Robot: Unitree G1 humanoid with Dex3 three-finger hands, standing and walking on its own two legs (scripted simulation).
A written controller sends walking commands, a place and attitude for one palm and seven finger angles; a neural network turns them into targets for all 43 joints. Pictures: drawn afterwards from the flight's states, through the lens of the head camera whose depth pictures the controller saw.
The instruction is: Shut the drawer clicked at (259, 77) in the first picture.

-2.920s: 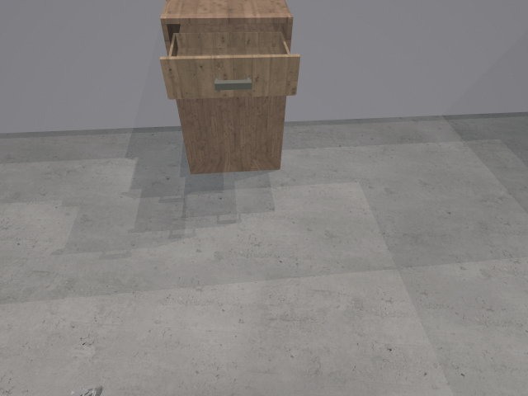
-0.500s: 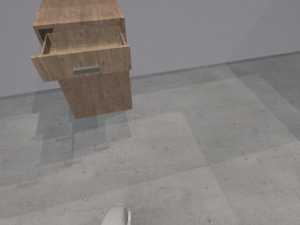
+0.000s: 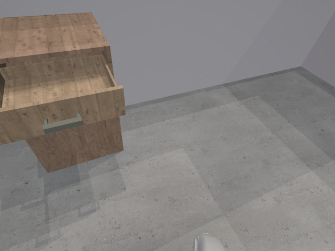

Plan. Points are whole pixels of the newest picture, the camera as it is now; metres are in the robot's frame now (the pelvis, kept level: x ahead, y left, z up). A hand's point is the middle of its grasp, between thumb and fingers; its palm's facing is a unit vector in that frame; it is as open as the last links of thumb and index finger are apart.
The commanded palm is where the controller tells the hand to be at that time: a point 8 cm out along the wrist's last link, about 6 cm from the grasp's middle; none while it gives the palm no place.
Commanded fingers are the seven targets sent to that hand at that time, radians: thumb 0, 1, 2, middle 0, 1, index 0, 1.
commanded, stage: walk to a spot facing it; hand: left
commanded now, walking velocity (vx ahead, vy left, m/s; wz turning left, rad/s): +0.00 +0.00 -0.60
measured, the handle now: (63, 121) +0.52 +0.41 -0.06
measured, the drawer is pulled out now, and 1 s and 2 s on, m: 0.30 0.30 0.30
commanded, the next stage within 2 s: turn to face it in 0.02 s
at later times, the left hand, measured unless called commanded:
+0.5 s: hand (122, 223) +0.23 +0.14 -0.17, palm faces +0.06 -0.98 -0.18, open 7.2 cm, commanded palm none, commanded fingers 0.00 0.90 0.90 -0.20 -0.30 -0.20 -0.30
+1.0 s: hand out of the picture +0.10 +0.25 -0.17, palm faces +0.35 -0.90 -0.27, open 7.4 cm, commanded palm none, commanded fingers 0.00 0.90 0.90 -0.20 -0.30 -0.20 -0.30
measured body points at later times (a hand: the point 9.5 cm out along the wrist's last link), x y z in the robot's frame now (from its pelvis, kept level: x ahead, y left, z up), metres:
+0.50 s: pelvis +0.12 -0.03 -0.01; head +0.13 -0.02 +0.44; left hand +0.23 +0.19 -0.15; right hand +0.11 -0.24 -0.17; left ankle +0.09 +0.10 -0.67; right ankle +0.16 -0.12 -0.74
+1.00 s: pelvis +0.12 +0.02 +0.00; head +0.14 +0.05 +0.45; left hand +0.08 +0.30 -0.15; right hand +0.25 -0.20 -0.13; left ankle +0.13 +0.11 -0.74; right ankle +0.15 -0.15 -0.67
